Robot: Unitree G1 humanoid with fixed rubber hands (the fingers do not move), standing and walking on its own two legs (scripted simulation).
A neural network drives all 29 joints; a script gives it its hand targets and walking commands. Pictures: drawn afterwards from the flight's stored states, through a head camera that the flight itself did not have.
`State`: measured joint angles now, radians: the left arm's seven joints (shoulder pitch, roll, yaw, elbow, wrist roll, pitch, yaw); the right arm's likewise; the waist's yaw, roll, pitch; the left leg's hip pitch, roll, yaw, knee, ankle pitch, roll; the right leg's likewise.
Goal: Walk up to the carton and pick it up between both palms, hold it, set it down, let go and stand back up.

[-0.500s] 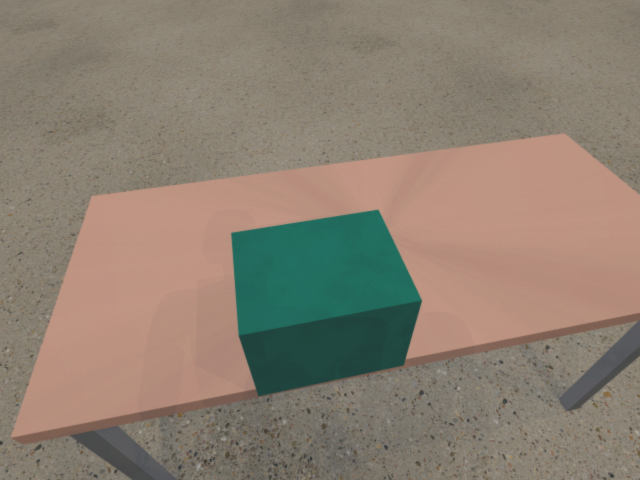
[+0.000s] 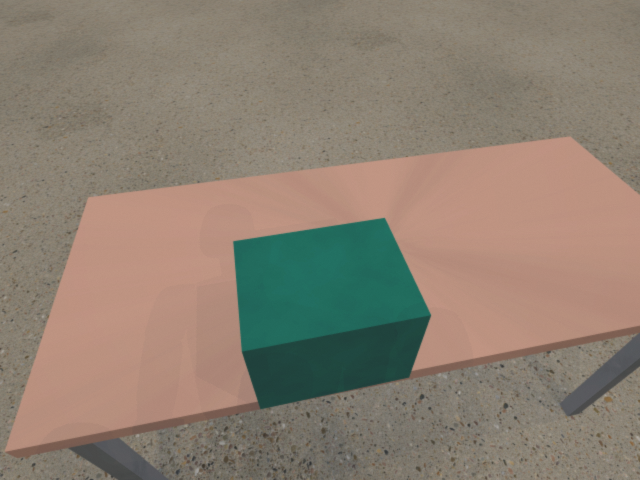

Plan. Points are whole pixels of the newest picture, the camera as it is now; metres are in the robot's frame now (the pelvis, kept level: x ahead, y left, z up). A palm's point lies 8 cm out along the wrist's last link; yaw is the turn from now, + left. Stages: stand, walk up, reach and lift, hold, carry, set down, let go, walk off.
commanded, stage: stand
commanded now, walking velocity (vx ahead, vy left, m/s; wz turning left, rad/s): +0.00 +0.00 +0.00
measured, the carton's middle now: (323, 311) +0.39 +0.01 -0.04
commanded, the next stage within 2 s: none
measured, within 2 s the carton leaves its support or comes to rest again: neither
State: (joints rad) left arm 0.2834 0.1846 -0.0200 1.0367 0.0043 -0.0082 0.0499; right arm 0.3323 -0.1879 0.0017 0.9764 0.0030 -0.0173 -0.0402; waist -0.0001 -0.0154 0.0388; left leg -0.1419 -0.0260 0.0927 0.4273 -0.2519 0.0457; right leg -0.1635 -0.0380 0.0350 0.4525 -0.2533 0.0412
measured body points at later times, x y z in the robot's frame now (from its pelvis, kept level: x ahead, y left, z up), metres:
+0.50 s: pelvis +0.01 +0.00 +0.00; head +0.01 +0.01 +0.45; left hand +0.02 +0.23 -0.16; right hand +0.01 -0.23 -0.15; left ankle -0.01 +0.08 -0.74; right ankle +0.00 -0.14 -0.74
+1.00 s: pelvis +0.01 +0.00 +0.00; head +0.02 +0.00 +0.45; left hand +0.01 +0.22 -0.16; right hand +0.01 -0.23 -0.15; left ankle -0.01 +0.08 -0.74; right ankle +0.00 -0.14 -0.74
